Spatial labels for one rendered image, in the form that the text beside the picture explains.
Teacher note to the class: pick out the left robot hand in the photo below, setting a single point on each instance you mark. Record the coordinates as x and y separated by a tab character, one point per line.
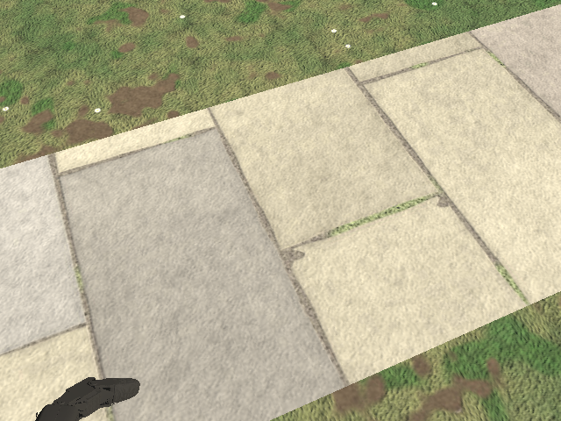
87	396

